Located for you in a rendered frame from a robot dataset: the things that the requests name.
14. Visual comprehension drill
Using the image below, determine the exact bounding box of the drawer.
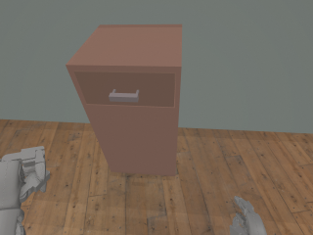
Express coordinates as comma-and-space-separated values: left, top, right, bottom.
74, 70, 176, 108

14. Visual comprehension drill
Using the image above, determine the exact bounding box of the cabinet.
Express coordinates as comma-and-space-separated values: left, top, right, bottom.
66, 23, 182, 176

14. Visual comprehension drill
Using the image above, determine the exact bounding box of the robot right hand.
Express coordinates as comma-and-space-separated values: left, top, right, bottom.
229, 196, 267, 235

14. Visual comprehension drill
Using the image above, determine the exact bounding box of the handle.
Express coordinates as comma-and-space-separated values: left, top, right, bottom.
109, 89, 140, 103

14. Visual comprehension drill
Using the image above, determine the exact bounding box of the left robot forearm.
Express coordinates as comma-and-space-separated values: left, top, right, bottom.
0, 207, 26, 235

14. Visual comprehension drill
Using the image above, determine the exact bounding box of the robot left hand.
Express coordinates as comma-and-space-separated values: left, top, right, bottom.
0, 146, 50, 209

